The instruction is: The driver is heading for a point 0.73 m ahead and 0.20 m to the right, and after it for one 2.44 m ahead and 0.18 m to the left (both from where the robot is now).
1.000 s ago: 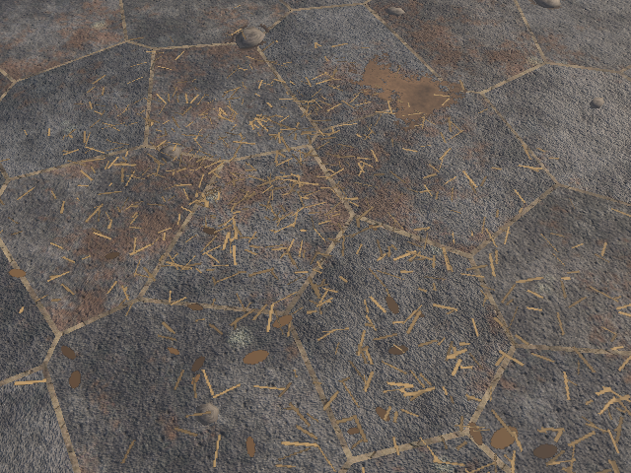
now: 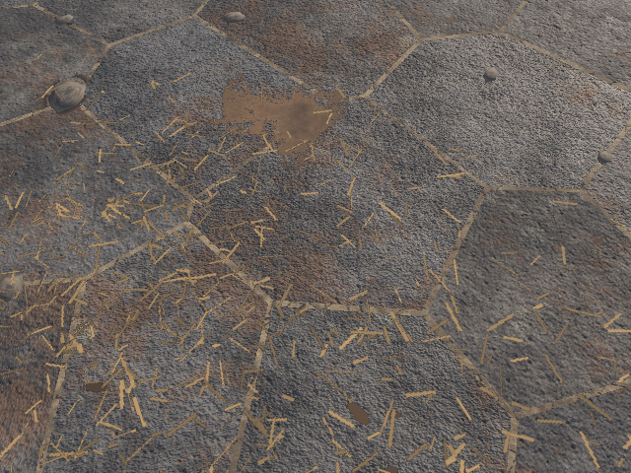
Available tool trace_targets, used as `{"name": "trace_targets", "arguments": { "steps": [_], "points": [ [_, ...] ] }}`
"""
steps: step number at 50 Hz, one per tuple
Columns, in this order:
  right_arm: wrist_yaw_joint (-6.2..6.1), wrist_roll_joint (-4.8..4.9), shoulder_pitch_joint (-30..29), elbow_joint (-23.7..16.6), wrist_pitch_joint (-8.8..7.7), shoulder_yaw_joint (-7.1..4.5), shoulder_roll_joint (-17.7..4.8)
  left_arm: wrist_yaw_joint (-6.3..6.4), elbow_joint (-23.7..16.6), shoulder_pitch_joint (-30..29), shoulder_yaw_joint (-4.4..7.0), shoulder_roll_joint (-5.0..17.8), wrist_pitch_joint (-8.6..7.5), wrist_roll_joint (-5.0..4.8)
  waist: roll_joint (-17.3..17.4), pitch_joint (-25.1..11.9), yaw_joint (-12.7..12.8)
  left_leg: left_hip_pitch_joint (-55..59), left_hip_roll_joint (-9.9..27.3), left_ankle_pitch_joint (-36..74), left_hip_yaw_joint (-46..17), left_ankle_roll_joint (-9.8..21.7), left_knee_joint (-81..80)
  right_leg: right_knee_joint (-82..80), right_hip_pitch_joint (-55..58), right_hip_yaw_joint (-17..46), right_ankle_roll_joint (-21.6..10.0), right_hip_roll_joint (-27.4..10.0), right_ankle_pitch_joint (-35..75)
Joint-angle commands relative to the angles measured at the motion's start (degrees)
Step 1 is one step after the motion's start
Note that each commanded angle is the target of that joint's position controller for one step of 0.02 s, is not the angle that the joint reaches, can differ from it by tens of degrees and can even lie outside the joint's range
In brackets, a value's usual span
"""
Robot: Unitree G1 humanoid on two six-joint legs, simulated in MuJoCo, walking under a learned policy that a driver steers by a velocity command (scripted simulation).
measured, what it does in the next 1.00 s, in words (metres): walks ahead, turning right: left foot, then right foot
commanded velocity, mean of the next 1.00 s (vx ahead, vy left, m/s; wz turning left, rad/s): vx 0.27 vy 0.00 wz -0.56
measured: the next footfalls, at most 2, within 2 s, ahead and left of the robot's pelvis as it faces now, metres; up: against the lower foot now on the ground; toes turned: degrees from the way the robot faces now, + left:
left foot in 0.22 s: +0.10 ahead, +0.16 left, +0.00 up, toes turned -15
right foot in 0.72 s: +0.12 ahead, -0.16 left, +0.00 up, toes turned -29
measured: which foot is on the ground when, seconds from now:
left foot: up 0.00-0.20, down 0.22-0.72, up 0.74-1.00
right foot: down 0.00-0.24, up 0.26-0.70, down 0.72-1.00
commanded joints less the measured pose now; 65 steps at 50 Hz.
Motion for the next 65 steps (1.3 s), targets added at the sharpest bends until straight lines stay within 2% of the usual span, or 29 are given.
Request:
{"name": "trace_targets", "arguments": {
  "steps": [1,4,8,11,12,13,14,15,17,24,32,35,36,37,38,39,40,41,42,43,46,50,56,59,61,62,63,64,65],
  "points": [
    [-0.36,0.12,3.96,-1.96,0.07,-1.29,-4.47,1.33,-4.94,-1.50,2.95,9.92,0.07,-0.19,-6.18,-11.92,-1.53,2.83,-0.89,3.64,0.12,-1.05,-5.25,-8.02,8.94,17.72,-8.04,-13.05,-3.46],
    [-0.10,0.38,2.63,-2.61,-0.22,-1.44,-4.74,1.50,-5.38,-1.82,2.95,9.78,0.81,-0.04,-8.27,-10.57,-0.71,4.86,-1.34,4.92,-0.20,-0.95,-9.79,-8.66,7.46,19.96,-6.99,-12.08,-11.55],
    [0.63,0.77,2.71,-3.06,-1.59,-1.76,-5.33,1.20,-5.63,-1.01,2.88,9.38,1.31,-0.15,-9.80,-10.08,-0.05,8.05,-2.19,3.80,-0.31,0.52,-18.17,-6.57,10.26,24.36,-6.62,-12.36,-8.98],
    [1.17,0.54,7.87,-1.67,-2.24,-2.71,-6.73,1.42,-5.96,-1.59,2.50,8.43,1.76,-1.20,-8.42,-10.25,-2.92,19.37,0.38,13.06,0.17,3.52,-34.10,-1.62,6.76,23.26,-2.85,-8.73,-8.90],
    [0.91,-0.43,8.61,-2.08,-1.90,-3.54,-10.52,1.31,-5.96,0.82,1.77,5.65,1.77,-0.92,1.12,-11.09,-1.39,25.39,11.84,14.21,-9.15,7.68,-37.16,9.05,0.03,16.48,0.38,-3.73,-21.41],
    [0.99,-2.42,7.39,-2.00,-1.46,-4.16,-14.14,1.18,-8.06,-0.67,2.37,7.14,1.12,-1.67,18.13,-6.87,-0.34,22.00,20.75,22.88,-22.81,16.60,-40.62,20.91,-10.37,3.82,3.46,4.72,-30.47],
    [0.77,-2.47,4.56,-3.98,-1.76,-3.46,-10.58,1.02,-6.50,1.21,3.69,11.63,0.54,-0.23,12.63,-6.89,-0.31,21.02,22.76,19.54,-22.87,18.48,-40.55,32.56,-11.56,4.97,5.51,-0.17,-28.16],
    [0.28,-1.49,2.68,-4.72,-1.77,-2.67,-7.79,0.73,-5.07,1.98,4.10,12.25,0.71,-0.51,8.59,-6.49,0.24,21.12,19.32,11.82,-17.31,15.75,-40.32,35.83,-12.23,4.08,5.90,-1.41,-23.07],
    [-0.46,0.69,3.36,-4.65,-1.87,-2.12,-6.41,0.53,-3.83,3.08,3.26,8.99,1.54,-0.20,8.21,-4.47,-0.74,24.57,15.20,1.55,-12.36,12.46,-41.33,40.86,-17.14,2.29,7.20,-2.83,-16.67],
    [-0.43,0.17,13.30,-3.19,-3.17,-2.81,-9.05,-0.92,-7.43,-5.52,1.38,5.30,-0.71,-1.00,8.41,-1.71,-7.13,32.00,16.25,1.10,-5.50,13.74,-45.87,31.06,-22.08,-2.74,8.91,-8.20,-11.39],
    [1.87,1.97,12.86,-2.05,-4.18,-4.18,-12.42,-2.82,-8.29,-6.49,0.33,4.46,-1.23,-1.16,8.29,-0.27,-5.83,24.44,17.73,6.79,4.93,12.89,-45.16,14.11,-5.43,-8.49,4.60,-10.07,-12.45],
    [2.23,2.80,11.26,-1.79,-3.66,-3.98,-12.05,-2.77,-5.65,1.48,1.57,6.28,-0.94,-1.01,5.24,-3.32,-0.16,19.25,16.34,17.14,10.44,10.27,-34.25,6.09,10.59,-12.68,0.91,-5.91,-10.04],
    [2.21,1.99,12.58,-1.63,-3.80,-2.96,-9.14,-2.25,-2.92,10.29,3.61,9.90,-0.74,-1.47,0.69,-8.49,3.68,14.57,12.66,24.17,15.41,7.83,-20.05,4.40,23.58,-10.82,-1.14,-4.56,-10.36],
    [2.22,-1.27,11.86,-4.30,-4.06,-0.91,-3.39,-1.25,-1.79,18.54,4.86,15.93,-0.71,-1.84,-15.45,-12.24,5.17,-1.79,7.19,-1.97,17.80,3.42,3.97,0.59,36.51,11.32,-6.39,-18.60,-9.43],
    [2.12,-0.30,10.03,-8.09,-5.77,-0.62,-3.60,-1.73,-4.16,16.76,4.51,18.79,-2.31,-1.71,-21.09,-16.94,3.96,-19.41,-0.99,-11.33,6.81,1.72,17.27,-10.84,42.38,39.99,-16.87,-27.12,-25.95],
    [2.42,2.15,5.39,-8.29,-7.08,-1.92,-9.67,-2.26,-4.04,15.33,2.99,13.15,-3.75,-1.40,-11.72,-11.53,6.00,-24.60,2.60,-5.99,2.68,3.07,20.62,-13.03,39.74,35.61,-15.65,-26.71,-26.29],
    [2.62,2.51,4.76,-8.40,-7.87,-2.10,-10.40,-2.28,-3.58,13.58,2.06,10.75,-4.49,-0.89,-10.29,-7.83,4.17,-23.85,4.40,-0.40,2.88,4.54,17.56,-12.14,35.45,29.35,-13.95,-24.85,-20.93],
    [2.40,1.18,5.60,-7.09,-8.09,-1.97,-9.81,-2.20,-4.02,10.37,1.49,9.36,-4.64,-0.58,-5.27,-5.79,2.05,-20.14,6.28,4.04,2.60,4.46,13.67,-11.29,30.21,23.61,-12.11,-22.30,-14.36],
    [2.47,-0.07,6.43,-6.45,-8.03,-2.06,-9.62,-1.92,-4.21,7.45,0.95,8.11,-4.52,-0.34,-5.08,-4.61,0.23,-16.53,7.13,7.36,2.67,3.93,9.06,-11.76,26.11,18.87,-11.03,-20.19,-8.03],
    [2.86,-0.21,7.18,-5.83,-7.69,-2.04,-9.17,-1.54,-4.43,5.92,0.55,7.54,-4.52,0.21,-6.15,-4.21,-1.02,-13.20,7.39,9.71,3.04,3.48,6.99,-12.75,23.17,16.07,-10.36,-18.88,-2.69],
    [3.29,-0.37,6.78,-4.73,-6.54,-1.31,-6.66,-0.63,-2.44,6.40,0.58,8.27,-5.07,0.01,-4.15,-3.74,-1.69,-11.07,5.85,16.22,5.11,1.41,0.50,-14.16,20.16,9.54,-9.79,-17.11,10.12],
    [3.71,0.29,-1.58,-6.66,-6.43,0.21,-3.48,0.16,1.09,9.80,0.59,8.75,-5.19,-0.44,-4.60,-1.15,0.98,-6.76,3.43,29.39,6.30,1.09,-16.04,-14.95,16.82,3.53,-6.65,-14.13,11.66],
    [5.67,1.65,-8.89,-8.96,-6.76,0.85,-3.47,0.07,6.04,14.25,0.55,8.95,-5.30,-0.53,-4.01,2.44,3.28,-7.60,2.39,32.20,6.83,5.73,-26.19,-15.31,24.79,1.39,-5.48,-18.55,9.81],
    [6.16,1.41,-6.02,-9.00,-6.60,0.31,-4.78,0.48,7.05,13.86,0.84,10.03,-4.54,-0.19,-5.29,-1.16,1.17,-3.15,-0.97,23.93,9.02,9.01,-26.41,-8.15,31.07,-1.19,-3.76,-19.31,32.17],
    [5.48,1.14,4.86,-6.62,-6.05,-1.51,-7.96,1.03,6.65,12.38,0.88,10.99,-3.47,0.42,-6.29,-9.17,-4.70,10.84,-5.24,21.07,12.05,11.92,-26.40,7.44,31.74,-4.39,-1.82,-17.27,52.81],
    [4.82,1.13,13.61,-5.21,-5.67,-2.36,-10.05,1.35,5.59,11.54,0.50,10.66,-3.42,0.93,-4.68,-14.77,-8.86,27.67,-0.91,24.31,5.91,14.59,-25.23,20.90,20.91,-5.37,-0.03,-16.07,45.86],
    [4.58,0.61,19.86,-4.91,-5.52,-3.82,-15.86,0.55,4.25,18.97,-1.44,4.27,-4.42,1.53,9.09,-24.48,-6.06,52.94,15.57,17.59,-23.38,26.49,-24.88,47.43,-4.55,-6.20,5.46,-6.74,8.79],
    [4.47,1.95,21.35,-3.94,-5.24,-2.91,-10.96,-0.33,4.90,17.54,-1.83,5.63,-6.07,1.35,10.00,-29.34,-7.55,58.06,19.36,8.26,-41.09,28.43,-35.61,54.70,-13.74,0.67,5.79,-1.48,-25.53],
    [3.84,1.86,17.86,-4.55,-4.90,-2.29,-9.33,-1.17,2.36,10.14,-0.77,9.39,-7.45,-1.24,7.08,-19.11,-8.17,51.00,17.69,2.01,-34.16,24.71,-37.99,56.20,-19.77,3.07,4.92,-5.47,-22.65]
  ]
}}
